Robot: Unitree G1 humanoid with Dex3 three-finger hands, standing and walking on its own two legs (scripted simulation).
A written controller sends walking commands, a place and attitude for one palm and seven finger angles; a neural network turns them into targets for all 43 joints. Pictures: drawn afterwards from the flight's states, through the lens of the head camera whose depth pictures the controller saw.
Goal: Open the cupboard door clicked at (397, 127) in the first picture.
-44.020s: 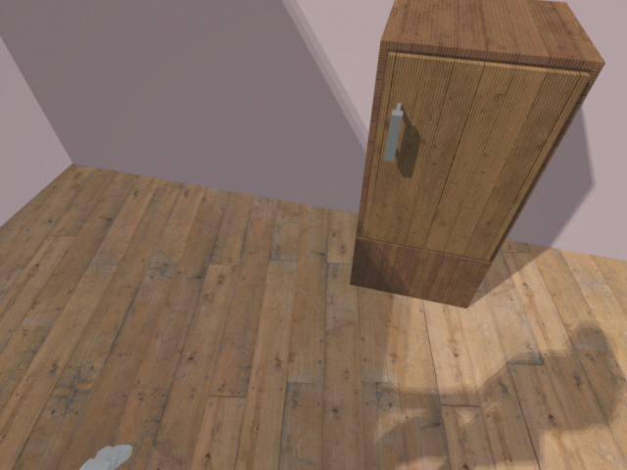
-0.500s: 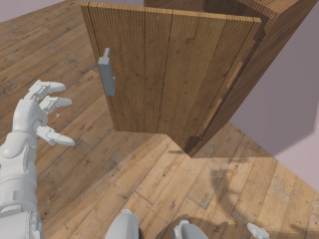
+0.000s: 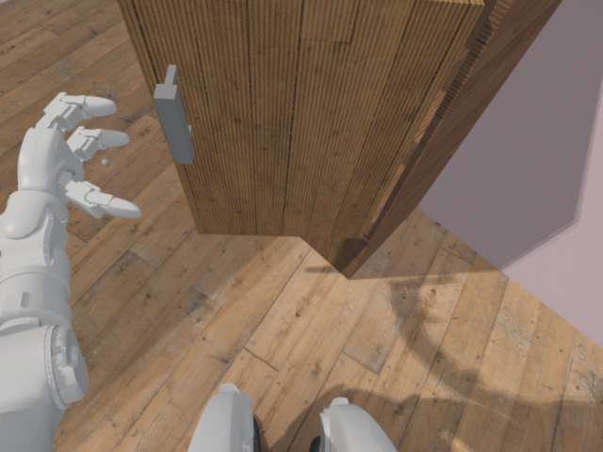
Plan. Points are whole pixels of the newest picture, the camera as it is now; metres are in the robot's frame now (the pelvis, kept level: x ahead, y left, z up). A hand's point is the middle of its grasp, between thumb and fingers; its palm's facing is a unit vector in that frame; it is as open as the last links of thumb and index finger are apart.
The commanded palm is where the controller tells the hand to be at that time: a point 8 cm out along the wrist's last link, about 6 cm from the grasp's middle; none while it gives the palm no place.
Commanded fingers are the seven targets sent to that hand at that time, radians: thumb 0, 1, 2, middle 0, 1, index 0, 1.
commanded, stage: move the hooked fingers beside the handle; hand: left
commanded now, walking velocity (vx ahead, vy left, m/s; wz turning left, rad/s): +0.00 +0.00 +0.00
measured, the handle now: (178, 116) +0.56 +0.16 +0.06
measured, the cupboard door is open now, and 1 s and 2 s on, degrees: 44 44 44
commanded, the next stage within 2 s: slide the fingers in behind the handle in 1.02 s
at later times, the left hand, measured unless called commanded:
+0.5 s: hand (117, 146) +0.50 +0.23 +0.05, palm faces -0.01 -1.00 -0.02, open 13.9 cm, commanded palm +0.48 +0.27 +0.06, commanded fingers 0.00 -0.50 0.30 -0.30 -1.20 -0.30 -1.20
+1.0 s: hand (117, 150) +0.49 +0.23 +0.06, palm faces +0.01 -1.00 -0.02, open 13.9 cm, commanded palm +0.47 +0.27 +0.06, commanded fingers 0.00 -0.50 0.30 -0.30 -1.20 -0.30 -1.20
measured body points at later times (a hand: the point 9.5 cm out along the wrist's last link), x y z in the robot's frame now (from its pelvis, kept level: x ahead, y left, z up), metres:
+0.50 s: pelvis +0.01 +0.00 +0.00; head +0.15 +0.03 +0.42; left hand +0.50 +0.29 +0.06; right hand +0.00 -0.27 -0.11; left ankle +0.05 +0.08 -0.64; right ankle -0.01 -0.11 -0.64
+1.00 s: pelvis +0.01 +0.00 +0.00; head +0.14 +0.03 +0.43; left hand +0.48 +0.28 +0.06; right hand +0.04 -0.27 -0.11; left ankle +0.05 +0.08 -0.64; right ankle -0.01 -0.11 -0.64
